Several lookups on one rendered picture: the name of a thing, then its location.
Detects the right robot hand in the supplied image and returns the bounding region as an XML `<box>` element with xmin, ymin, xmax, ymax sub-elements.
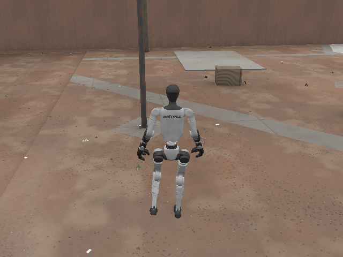
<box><xmin>191</xmin><ymin>147</ymin><xmax>204</xmax><ymax>157</ymax></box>

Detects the left robot hand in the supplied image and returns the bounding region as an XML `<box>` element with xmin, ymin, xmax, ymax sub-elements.
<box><xmin>137</xmin><ymin>148</ymin><xmax>150</xmax><ymax>161</ymax></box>

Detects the robot right upper arm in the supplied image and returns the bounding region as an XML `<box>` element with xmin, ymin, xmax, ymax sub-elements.
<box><xmin>183</xmin><ymin>108</ymin><xmax>198</xmax><ymax>137</ymax></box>

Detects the robot left shin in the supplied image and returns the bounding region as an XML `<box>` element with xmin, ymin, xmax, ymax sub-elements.
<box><xmin>152</xmin><ymin>172</ymin><xmax>160</xmax><ymax>209</ymax></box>

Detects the robot left foot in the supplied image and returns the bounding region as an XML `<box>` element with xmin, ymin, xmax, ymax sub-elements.
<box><xmin>150</xmin><ymin>206</ymin><xmax>158</xmax><ymax>215</ymax></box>

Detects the left robot forearm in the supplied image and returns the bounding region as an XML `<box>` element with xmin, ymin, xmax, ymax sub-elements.
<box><xmin>139</xmin><ymin>129</ymin><xmax>151</xmax><ymax>150</ymax></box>

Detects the robot left upper arm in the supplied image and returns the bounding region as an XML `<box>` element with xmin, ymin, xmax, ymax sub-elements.
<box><xmin>145</xmin><ymin>108</ymin><xmax>161</xmax><ymax>137</ymax></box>

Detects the right robot forearm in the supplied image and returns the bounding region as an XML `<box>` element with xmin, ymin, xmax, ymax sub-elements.
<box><xmin>193</xmin><ymin>130</ymin><xmax>203</xmax><ymax>149</ymax></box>

